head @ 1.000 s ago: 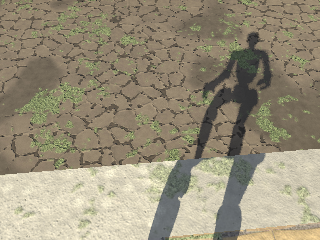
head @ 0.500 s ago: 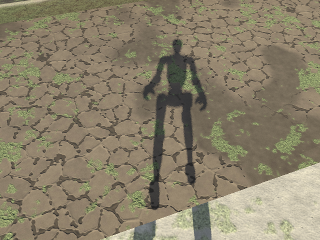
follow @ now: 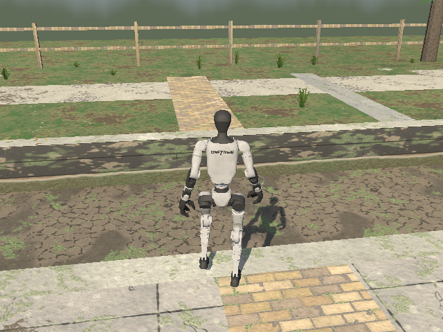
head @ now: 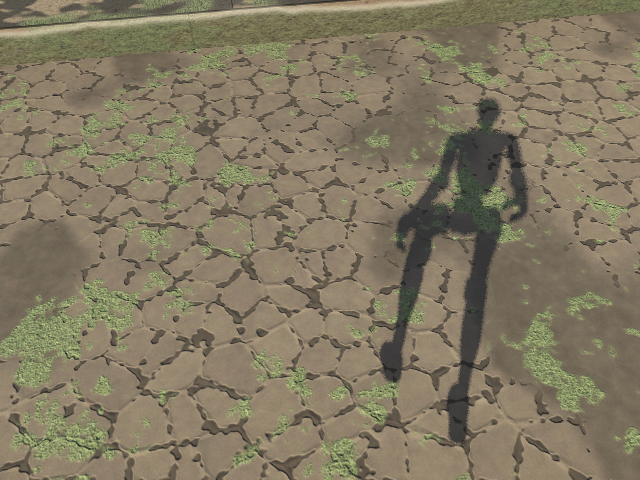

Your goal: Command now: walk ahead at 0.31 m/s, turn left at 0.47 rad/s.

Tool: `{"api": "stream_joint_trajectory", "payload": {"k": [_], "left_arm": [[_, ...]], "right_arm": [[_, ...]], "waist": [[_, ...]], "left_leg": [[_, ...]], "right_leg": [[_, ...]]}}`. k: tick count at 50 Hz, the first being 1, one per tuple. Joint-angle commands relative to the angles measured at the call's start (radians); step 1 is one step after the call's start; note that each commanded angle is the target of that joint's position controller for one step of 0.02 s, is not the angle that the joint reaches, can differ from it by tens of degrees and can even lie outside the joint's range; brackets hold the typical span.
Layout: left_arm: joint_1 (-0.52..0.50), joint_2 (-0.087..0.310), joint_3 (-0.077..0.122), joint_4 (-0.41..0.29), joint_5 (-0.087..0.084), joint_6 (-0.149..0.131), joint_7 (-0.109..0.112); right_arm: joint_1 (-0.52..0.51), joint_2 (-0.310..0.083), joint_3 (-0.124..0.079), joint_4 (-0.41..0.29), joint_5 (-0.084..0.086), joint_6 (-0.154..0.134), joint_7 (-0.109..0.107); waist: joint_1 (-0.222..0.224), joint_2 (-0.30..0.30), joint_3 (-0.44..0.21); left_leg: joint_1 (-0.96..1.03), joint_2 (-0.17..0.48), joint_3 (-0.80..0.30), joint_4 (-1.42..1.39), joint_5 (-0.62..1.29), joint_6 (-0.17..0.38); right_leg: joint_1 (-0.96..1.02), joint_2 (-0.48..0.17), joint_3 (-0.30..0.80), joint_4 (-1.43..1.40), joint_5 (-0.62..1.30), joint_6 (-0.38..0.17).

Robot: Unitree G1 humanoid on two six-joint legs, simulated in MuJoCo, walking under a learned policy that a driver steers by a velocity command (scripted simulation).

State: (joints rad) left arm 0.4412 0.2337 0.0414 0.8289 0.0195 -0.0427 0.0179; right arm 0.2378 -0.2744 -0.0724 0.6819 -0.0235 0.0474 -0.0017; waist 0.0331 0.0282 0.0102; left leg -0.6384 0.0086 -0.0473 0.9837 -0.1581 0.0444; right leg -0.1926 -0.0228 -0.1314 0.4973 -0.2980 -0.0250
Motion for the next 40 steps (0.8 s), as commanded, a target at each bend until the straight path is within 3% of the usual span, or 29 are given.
{"api": "stream_joint_trajectory", "payload": {"k": [1, 2, 4, 5, 6, 7, 8, 9, 10, 11, 13, 16, 22, 23, 24, 25, 26, 28, 31, 32, 33, 34, 35, 36, 37, 38, 40], "left_arm": [[-0.089, 0.118, 0.020, -0.096, -0.002, -0.002, 0.009], [-0.087, 0.132, 0.021, -0.097, -0.006, 0.011, 0.018], [-0.127, 0.155, 0.030, -0.119, -0.013, 0.035, 0.028], [-0.172, 0.172, 0.035, -0.136, -0.019, 0.041, 0.034], [-0.190, 0.185, 0.037, -0.154, -0.030, 0.053, 0.033], [-0.128, 0.077, 0.013, -0.185, -0.017, 0.076, 0.028], [-0.093, 0.121, 0.022, -0.214, 0.000, 0.092, 0.029], [-0.162, 0.168, 0.031, -0.211, 0.005, 0.098, 0.034], [-0.228, 0.180, 0.035, -0.212, 0.000, 0.101, 0.038], [-0.250, 0.167, 0.033, -0.202, 0.004, 0.106, 0.042], [-0.233, 0.146, 0.036, -0.182, 0.006, 0.137, 0.040], [-0.278, 0.136, 0.040, -0.188, 0.004, 0.168, 0.036], [-0.364, 0.139, 0.032, -0.202, -0.005, 0.173, 0.021], [-0.368, 0.134, 0.028, -0.201, -0.008, 0.170, 0.018], [-0.366, 0.088, 0.011, -0.199, -0.027, 0.132, 0.034], [-0.361, 0.096, 0.009, -0.189, -0.034, 0.107, 0.035], [-0.346, 0.098, 0.003, -0.179, -0.029, 0.087, 0.027], [-0.308, 0.106, -0.002, -0.155, -0.021, 0.067, 0.004], [-0.194, 0.068, -0.018, -0.100, -0.004, 0.057, -0.032], [-0.186, 0.071, -0.021, -0.095, 0.014, 0.061, -0.033], [-0.179, 0.092, -0.024, -0.103, 0.026, 0.061, -0.036], [-0.219, 0.129, -0.025, -0.121, 0.028, 0.061, -0.035], [-0.276, 0.195, -0.013, -0.123, 0.023, 0.062, -0.027], [-0.331, 0.201, -0.012, -0.155, 0.014, 0.060, -0.022], [-0.334, 0.192, -0.016, -0.165, 0.006, 0.061, -0.018], [-0.296, 0.209, -0.009, -0.165, -0.005, 0.061, -0.012], [-0.239, 0.231, 0.002, -0.163, -0.020, 0.073, 0.005]], "right_arm": [[-0.013, 0.019, 0.017, -0.068, 0.001, -0.006, 0.012], [-0.036, 0.018, 0.016, -0.083, 0.001, -0.003, 0.023], [0.022, -0.014, 0.009, -0.085, 0.015, 0.004, 0.026], [0.109, -0.025, 0.006, -0.065, 0.014, 0.000, 0.020], [0.184, -0.070, -0.010, -0.057, 0.006, -0.013, 0.009], [0.130, -0.179, -0.019, -0.103, 0.010, -0.023, 0.004], [0.186, -0.261, -0.045, -0.093, 0.057, -0.015, 0.004], [0.167, -0.205, -0.038, -0.086, 0.055, -0.006, -0.002], [0.110, -0.134, -0.018, -0.089, 0.038, 0.002, -0.010], [0.040, -0.093, -0.006, -0.105, 0.018, 0.007, -0.012], [-0.019, -0.083, 0.000, -0.123, 0.007, -0.003, -0.007], [-0.027, -0.101, -0.006, -0.127, 0.016, -0.025, 0.009], [-0.009, -0.121, -0.015, -0.141, 0.029, -0.007, 0.015], [-0.008, -0.120, -0.015, -0.141, 0.028, -0.003, 0.018], [-0.004, -0.128, -0.012, -0.164, 0.025, 0.010, -0.011], [-0.010, -0.120, -0.008, -0.164, 0.023, 0.016, -0.031], [-0.021, -0.111, -0.002, -0.174, 0.016, 0.024, -0.034], [-0.037, -0.100, 0.005, -0.179, 0.017, 0.036, -0.034], [-0.013, -0.063, 0.023, -0.129, 0.038, 0.040, -0.008], [0.009, -0.079, 0.017, -0.106, 0.044, 0.033, 0.000], [-0.016, -0.081, 0.015, -0.105, 0.044, 0.026, 0.004], [-0.029, -0.062, 0.018, -0.111, 0.040, 0.015, 0.006], [-0.059, -0.047, 0.022, -0.132, 0.035, 0.003, 0.006], [-0.099, -0.069, 0.019, -0.131, 0.023, -0.005, -0.001], [-0.124, -0.067, 0.020, -0.125, 0.010, -0.013, -0.006], [-0.135, -0.063, 0.020, -0.116, 0.003, -0.020, -0.008], [-0.164, -0.047, 0.023, -0.121, 0.007, -0.033, -0.002]], "waist": [[-0.042, -0.153, 0.014], [-0.033, -0.167, 0.007], [-0.054, -0.192, -0.030], [-0.107, -0.160, -0.078], [-0.160, -0.036, -0.137], [-0.072, 0.227, -0.178], [-0.109, 0.309, -0.342], [-0.111, 0.213, -0.258], [-0.085, 0.142, -0.107], [-0.047, 0.093, -0.049], [-0.007, 0.090, -0.051], [0.005, 0.046, -0.076], [-0.034, 0.083, -0.056], [-0.042, 0.098, -0.059], [-0.052, 0.111, -0.015], [-0.050, 0.104, -0.020], [-0.055, 0.106, -0.043], [-0.064, 0.145, -0.092], [-0.030, 0.163, -0.109], [-0.032, 0.150, -0.087], [-0.033, 0.114, -0.056], [-0.073, 0.014, -0.024], [-0.113, -0.197, 0.046], [-0.102, -0.241, 0.093], [-0.090, -0.216, 0.086], [-0.069, -0.190, 0.064], [-0.031, -0.176, 0.051]], "left_leg": [[0.166, -0.023, 0.124, -0.135, 0.046, 0.013], [0.195, -0.036, 0.138, -0.131, 0.024, 0.017], [0.258, -0.045, 0.116, -0.224, -0.081, 0.037], [0.379, -0.061, 0.105, -0.315, -0.050, 0.063], [0.517, -0.020, -0.008, -0.446, 0.168, 0.107], [0.608, 0.250, -0.392, -0.467, 0.534, 0.162], [0.725, 0.327, -0.653, -0.585, 0.360, 0.294], [0.678, 0.320, -0.672, -0.654, -0.026, 0.291], [0.554, 0.271, -0.608, -0.677, -0.181, 0.250], [0.448, 0.217, -0.538, -0.673, -0.208, 0.200], [0.297, 0.141, -0.428, -0.684, -0.112, 0.160], [0.265, 0.105, -0.410, -0.699, -0.127, 0.145], [0.342, 0.089, -0.454, -0.749, -0.360, 0.122], [0.345, 0.086, -0.449, -0.751, -0.368, 0.120], [0.346, 0.136, -0.557, -0.751, -0.451, 0.150], [0.372, 0.155, -0.564, -0.752, -0.465, 0.156], [0.378, 0.158, -0.550, -0.748, -0.446, 0.152], [0.381, 0.141, -0.488, -0.748, -0.422, 0.130], [0.334, 0.104, -0.390, -0.742, -0.518, 0.076], [0.327, 0.073, -0.338, -0.725, -0.495, 0.043], [0.341, 0.042, -0.290, -0.668, -0.410, 0.015], [0.372, -0.007, -0.218, -0.595, -0.274, -0.010], [0.416, -0.037, -0.125, -0.558, -0.173, -0.034], [0.421, -0.029, -0.105, -0.536, -0.104, -0.040], [0.428, -0.023, -0.094, -0.537, -0.057, -0.044], [0.428, -0.028, -0.078, -0.526, -0.047, -0.050], [0.359, -0.035, -0.067, -0.518, -0.054, -0.055]], "right_leg": [[-0.126, -0.206, 0.034, -0.026, 0.682, -0.098], [-0.129, -0.205, 0.038, 0.010, 0.693, -0.083], [-0.108, -0.217, 0.047, 0.122, 0.663, -0.063], [-0.129, -0.192, 0.033, 0.253, 0.651, -0.037], [-0.196, -0.110, -0.014, 0.523, 0.447, 0.009], [-0.398, 0.015, -0.026, 0.835, -0.337, 0.035], [-0.534, 0.077, 0.170, 0.882, -0.381, 0.044], [-0.620, 0.047, 0.204, 0.898, -0.327, 0.040], [-0.656, 0.029, 0.191, 0.871, -0.242, 0.038], [-0.613, 0.002, 0.196, 0.816, -0.159, 0.043], [-0.464, 0.000, 0.187, 0.752, -0.098, 0.062], [-0.408, 0.027, 0.188, 0.716, -0.062, 0.068], [-0.415, 0.048, 0.193, 0.495, -0.056, 0.078], [-0.381, 0.053, 0.186, 0.439, -0.069, 0.073], [-0.386, 0.023, 0.257, 0.403, -0.042, 0.047], [-0.390, 0.016, 0.265, 0.359, -0.041, 0.040], [-0.344, 0.010, 0.254, 0.310, -0.054, 0.029], [-0.227, 0.012, 0.219, 0.224, -0.067, 0.022], [-0.028, 0.020, 0.165, 0.022, 0.009, 0.000], [-0.014, 0.025, 0.172, -0.005, 0.031, -0.010], [-0.047, -0.021, 0.235, -0.040, 0.000, -0.030], [-0.122, -0.087, 0.348, -0.136, -0.084, -0.059], [-0.282, -0.124, 0.466, -0.280, -0.274, -0.085], [-0.321, -0.131, 0.507, -0.339, -0.362, -0.078], [-0.299, -0.127, 0.515, -0.333, -0.356, -0.065], [-0.259, -0.123, 0.523, -0.322, -0.335, -0.065], [-0.167, -0.128, 0.555, -0.286, -0.250, -0.091]]}}
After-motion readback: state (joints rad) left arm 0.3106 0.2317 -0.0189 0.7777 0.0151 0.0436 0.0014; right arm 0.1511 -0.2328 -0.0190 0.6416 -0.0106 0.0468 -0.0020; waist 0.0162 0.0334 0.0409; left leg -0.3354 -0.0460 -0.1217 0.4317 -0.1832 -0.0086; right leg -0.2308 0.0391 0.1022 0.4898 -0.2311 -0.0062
